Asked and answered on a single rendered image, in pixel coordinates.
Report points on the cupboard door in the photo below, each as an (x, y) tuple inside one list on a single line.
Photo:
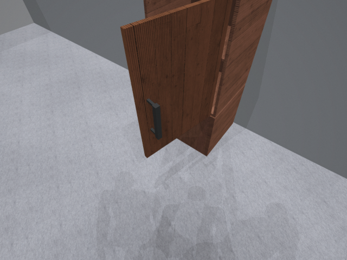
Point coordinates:
[(174, 59)]

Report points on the handle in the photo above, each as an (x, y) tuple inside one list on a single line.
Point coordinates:
[(157, 119)]

